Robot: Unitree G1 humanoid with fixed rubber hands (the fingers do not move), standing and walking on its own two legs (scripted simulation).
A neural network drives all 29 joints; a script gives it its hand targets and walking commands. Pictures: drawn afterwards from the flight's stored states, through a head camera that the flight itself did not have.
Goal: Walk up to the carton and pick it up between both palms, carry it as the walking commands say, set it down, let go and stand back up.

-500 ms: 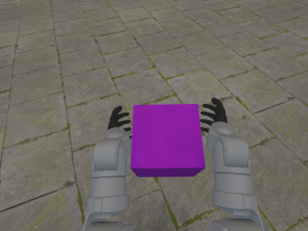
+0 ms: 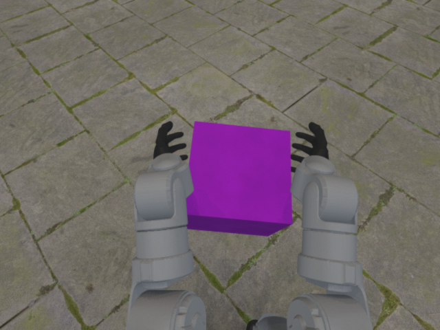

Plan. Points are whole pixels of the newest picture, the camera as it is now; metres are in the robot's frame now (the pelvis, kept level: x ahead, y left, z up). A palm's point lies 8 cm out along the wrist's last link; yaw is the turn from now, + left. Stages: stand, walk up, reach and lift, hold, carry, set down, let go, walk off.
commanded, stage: carry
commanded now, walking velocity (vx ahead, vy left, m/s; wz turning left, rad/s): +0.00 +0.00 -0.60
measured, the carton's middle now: (234, 183) +0.38 -0.02 +0.00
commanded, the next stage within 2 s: none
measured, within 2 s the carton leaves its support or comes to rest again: neither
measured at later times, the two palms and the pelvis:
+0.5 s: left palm (231, 163) +0.34 +0.00 +0.14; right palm (404, 196) +0.27 -0.24 +0.13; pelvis -0.04 -0.02 +0.00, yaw -14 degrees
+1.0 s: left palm (224, 199) +0.27 +0.01 +0.16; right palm (431, 232) +0.21 -0.23 +0.16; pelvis -0.09 -0.02 +0.01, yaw -15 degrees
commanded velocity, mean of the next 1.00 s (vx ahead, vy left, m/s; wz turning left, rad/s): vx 0.00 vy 0.00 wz -0.11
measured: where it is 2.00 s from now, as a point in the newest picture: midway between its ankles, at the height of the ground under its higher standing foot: outside the picture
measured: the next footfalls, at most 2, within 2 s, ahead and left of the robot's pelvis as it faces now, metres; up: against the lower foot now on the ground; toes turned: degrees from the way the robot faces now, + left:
left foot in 0.10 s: +0.03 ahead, +0.12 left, +0.00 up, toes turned +4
right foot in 0.40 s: -0.02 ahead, -0.12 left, +0.00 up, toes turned -22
